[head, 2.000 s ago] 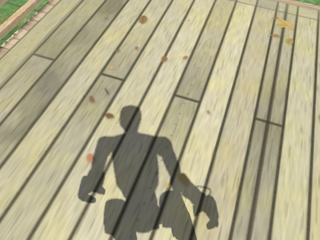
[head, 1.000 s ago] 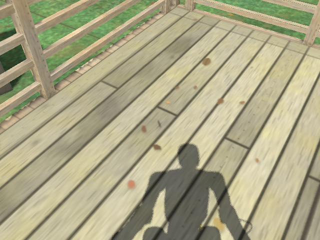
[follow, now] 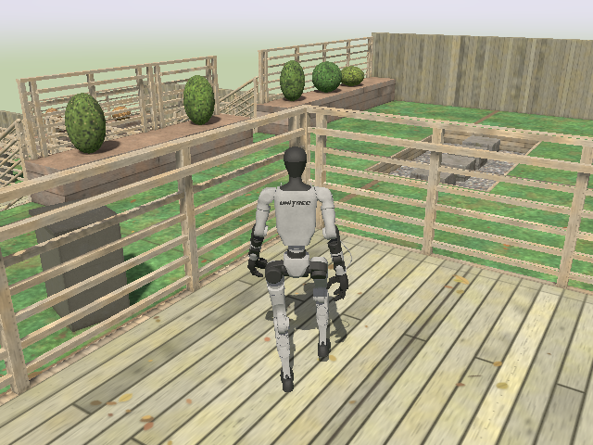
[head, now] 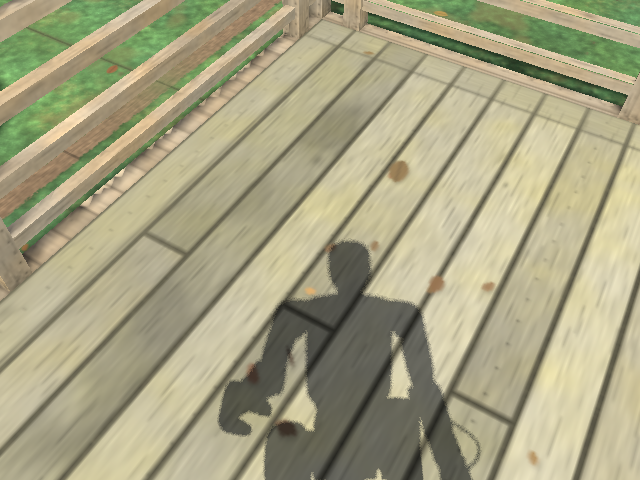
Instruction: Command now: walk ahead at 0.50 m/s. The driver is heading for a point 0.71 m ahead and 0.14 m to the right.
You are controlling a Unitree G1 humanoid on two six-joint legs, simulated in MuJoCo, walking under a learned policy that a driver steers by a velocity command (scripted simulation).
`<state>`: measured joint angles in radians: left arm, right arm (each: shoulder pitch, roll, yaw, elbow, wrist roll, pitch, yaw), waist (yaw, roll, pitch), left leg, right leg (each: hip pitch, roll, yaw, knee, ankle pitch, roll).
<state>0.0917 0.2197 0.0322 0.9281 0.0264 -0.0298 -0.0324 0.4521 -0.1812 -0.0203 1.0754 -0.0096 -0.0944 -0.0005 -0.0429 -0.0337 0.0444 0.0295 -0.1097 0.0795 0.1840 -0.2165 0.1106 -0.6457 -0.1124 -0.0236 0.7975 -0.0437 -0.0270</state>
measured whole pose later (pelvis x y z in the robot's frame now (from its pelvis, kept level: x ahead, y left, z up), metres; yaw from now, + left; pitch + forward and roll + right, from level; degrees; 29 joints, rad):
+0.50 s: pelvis +0.28 -0.04 +0.00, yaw -7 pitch +0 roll +0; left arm 0.43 0.20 0.06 1.04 0.01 -0.07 0.00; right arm 0.09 -0.23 -0.04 0.88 -0.04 -0.04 0.02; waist 0.05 0.03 0.04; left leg -0.61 0.10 -0.03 0.85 -0.14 -0.02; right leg -0.09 0.12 0.02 0.27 -0.18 -0.11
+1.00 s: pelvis +0.54 -0.03 +0.00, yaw -23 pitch +1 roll +0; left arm 0.17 0.29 0.08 0.83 0.04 -0.01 -0.04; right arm 0.33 -0.23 -0.05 0.89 -0.02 -0.10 -0.01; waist -0.02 -0.05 0.04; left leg -0.12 0.00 0.14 0.31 -0.20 0.05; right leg -0.61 -0.02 0.03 1.01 -0.22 -0.04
